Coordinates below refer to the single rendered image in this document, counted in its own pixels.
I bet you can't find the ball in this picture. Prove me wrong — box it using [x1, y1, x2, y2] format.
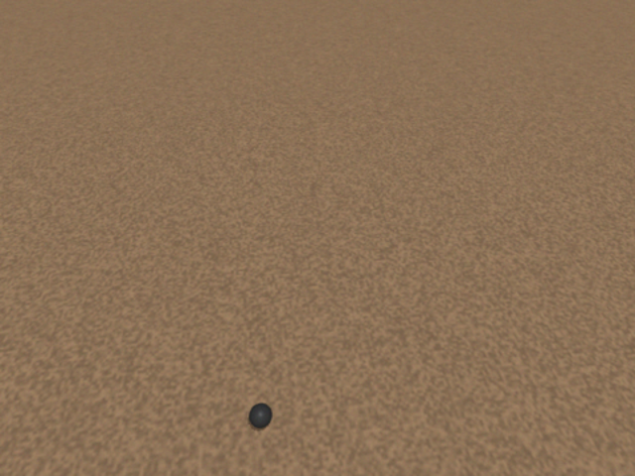
[249, 404, 272, 428]

